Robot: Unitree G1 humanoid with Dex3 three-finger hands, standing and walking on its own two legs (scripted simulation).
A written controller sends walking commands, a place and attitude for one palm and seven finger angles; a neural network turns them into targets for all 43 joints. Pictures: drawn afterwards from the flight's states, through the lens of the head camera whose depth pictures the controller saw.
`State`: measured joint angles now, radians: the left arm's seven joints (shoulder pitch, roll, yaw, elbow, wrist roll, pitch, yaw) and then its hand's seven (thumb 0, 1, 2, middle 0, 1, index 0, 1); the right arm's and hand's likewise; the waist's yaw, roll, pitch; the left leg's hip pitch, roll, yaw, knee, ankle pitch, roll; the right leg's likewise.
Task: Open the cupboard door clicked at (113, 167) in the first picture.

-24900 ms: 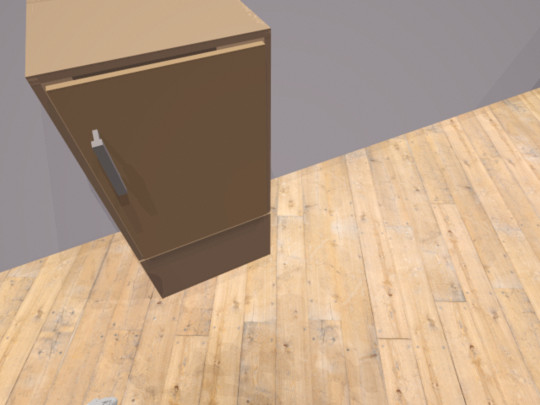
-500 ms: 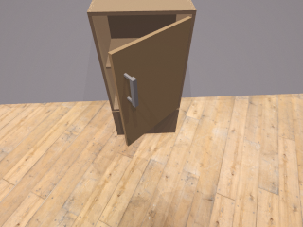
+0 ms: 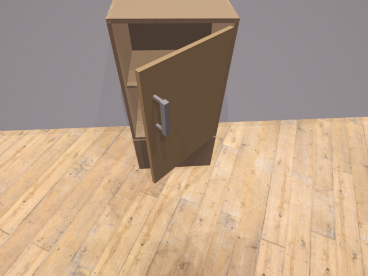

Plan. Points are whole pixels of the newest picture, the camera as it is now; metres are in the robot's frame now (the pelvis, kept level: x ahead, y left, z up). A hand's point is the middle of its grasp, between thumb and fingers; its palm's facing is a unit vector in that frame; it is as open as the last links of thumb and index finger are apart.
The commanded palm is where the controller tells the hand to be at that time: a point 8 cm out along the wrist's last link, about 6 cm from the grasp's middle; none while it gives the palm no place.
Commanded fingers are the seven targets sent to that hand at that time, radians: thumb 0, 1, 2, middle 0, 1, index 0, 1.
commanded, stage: let the arm hang, fingers relaxed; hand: left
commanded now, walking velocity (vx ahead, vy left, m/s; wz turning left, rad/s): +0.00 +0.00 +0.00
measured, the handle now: (161, 116) +0.59 +0.11 -0.03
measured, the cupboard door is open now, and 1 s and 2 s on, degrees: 41 41 41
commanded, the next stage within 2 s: look to check the result in 0.02 s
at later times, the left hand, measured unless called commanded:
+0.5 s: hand out of the picture +0.01 +0.17 -0.18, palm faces +0.02 -0.99 -0.16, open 7.3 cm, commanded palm none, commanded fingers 0.00 0.90 0.90 -0.20 -0.30 -0.20 -0.30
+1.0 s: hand out of the picture +0.02 +0.17 -0.18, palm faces -0.04 -0.98 -0.18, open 7.3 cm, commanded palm none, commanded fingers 0.00 0.90 0.90 -0.20 -0.30 -0.20 -0.30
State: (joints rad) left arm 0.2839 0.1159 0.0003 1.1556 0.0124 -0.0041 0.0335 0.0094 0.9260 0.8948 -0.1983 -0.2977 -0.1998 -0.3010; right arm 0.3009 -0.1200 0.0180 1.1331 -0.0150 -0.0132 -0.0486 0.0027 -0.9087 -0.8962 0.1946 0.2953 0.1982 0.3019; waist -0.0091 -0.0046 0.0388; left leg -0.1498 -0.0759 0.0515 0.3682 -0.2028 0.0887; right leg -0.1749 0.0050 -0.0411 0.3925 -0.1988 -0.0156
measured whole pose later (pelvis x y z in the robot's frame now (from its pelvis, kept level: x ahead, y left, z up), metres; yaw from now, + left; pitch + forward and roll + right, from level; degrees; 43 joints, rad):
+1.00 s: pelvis +0.02 +0.01 -0.01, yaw -5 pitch -1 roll +1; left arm 0.26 0.13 0.06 1.11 0.02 0.07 0.01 0.00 0.91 0.89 -0.20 -0.30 -0.20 -0.30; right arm 0.28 -0.14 -0.01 1.10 -0.02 0.01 -0.07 0.00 -0.91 -0.90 0.20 0.30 0.20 0.30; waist -0.01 0.00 0.09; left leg -0.15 -0.07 0.14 0.43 -0.27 0.11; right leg -0.33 -0.01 0.03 0.78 -0.43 0.00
